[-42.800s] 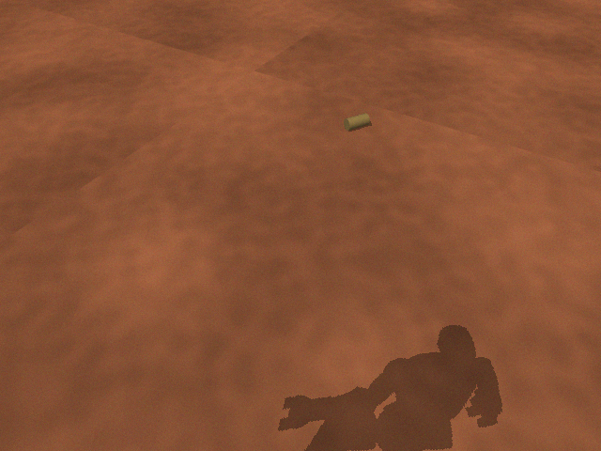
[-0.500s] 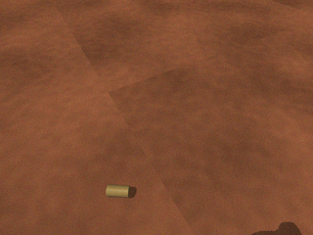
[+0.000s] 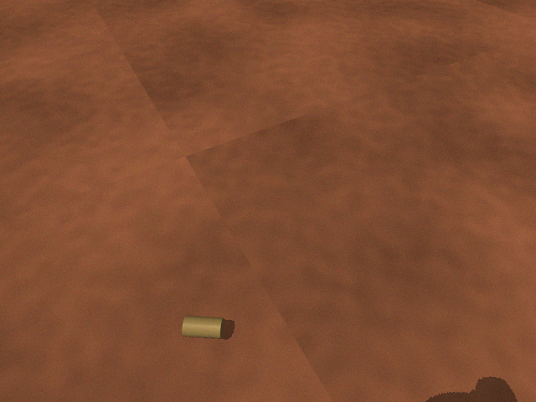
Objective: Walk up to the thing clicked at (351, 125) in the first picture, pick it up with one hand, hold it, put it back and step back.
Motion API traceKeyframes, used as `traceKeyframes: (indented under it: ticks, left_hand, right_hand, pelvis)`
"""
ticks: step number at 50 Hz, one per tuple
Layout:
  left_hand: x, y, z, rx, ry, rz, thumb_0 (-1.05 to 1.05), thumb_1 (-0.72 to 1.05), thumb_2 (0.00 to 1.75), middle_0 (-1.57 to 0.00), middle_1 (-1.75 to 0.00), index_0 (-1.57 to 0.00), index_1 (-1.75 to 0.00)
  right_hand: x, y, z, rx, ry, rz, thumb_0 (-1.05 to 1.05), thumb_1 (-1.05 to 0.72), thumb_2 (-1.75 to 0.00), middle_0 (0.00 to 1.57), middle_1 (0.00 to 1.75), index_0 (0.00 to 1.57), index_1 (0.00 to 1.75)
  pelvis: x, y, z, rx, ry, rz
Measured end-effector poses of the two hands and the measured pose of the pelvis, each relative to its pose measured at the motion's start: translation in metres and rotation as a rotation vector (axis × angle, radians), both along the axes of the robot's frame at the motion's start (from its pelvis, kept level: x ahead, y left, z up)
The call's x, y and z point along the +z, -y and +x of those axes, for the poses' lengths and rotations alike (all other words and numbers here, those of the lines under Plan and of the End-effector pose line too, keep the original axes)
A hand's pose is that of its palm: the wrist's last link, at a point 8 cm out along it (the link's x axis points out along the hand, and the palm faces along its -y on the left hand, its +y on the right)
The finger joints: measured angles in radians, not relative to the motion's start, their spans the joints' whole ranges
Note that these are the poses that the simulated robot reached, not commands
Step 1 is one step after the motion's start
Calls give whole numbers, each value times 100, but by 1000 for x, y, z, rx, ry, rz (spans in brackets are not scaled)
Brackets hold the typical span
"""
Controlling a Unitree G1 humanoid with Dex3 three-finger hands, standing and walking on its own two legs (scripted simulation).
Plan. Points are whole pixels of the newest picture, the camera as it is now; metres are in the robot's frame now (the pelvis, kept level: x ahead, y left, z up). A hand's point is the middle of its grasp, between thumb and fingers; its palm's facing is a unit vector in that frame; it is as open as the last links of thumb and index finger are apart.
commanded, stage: stand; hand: left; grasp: from above
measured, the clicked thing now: (203, 326) +0.49 +0.25 -0.75
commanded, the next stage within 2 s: rise first in 0.60 s
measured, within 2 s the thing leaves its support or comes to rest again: neither
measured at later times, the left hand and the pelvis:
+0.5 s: hand out of the picture +0.08 +0.25 -0.16, palm faces -0.02 -0.94 -0.34, open 7.4 cm; pelvis +0.01 +0.00 +0.00, yaw +0 degrees
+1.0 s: hand (129, 397) +0.17 +0.25 -0.17, palm faces -0.02 -0.94 -0.35, open 10.0 cm; pelvis +0.00 +0.00 -0.03, yaw -1 degrees
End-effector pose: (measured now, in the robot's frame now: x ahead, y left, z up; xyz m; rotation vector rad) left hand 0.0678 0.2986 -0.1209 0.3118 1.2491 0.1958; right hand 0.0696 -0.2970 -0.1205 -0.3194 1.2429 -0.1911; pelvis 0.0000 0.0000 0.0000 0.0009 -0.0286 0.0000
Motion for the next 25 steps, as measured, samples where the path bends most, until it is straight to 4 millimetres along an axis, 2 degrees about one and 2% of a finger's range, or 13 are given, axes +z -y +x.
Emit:
traceKeyframes:
  ticks: [25]
  left_hand:
    - [1,0,9,3,8,5,0,90,90,-21,-30,-20,-30]
  right_hand:
    - [1,-1,17,9,22,-1,0,-91,-90,20,30,21,30]
  pelvis:
    - [0,0,9,0,2,-1]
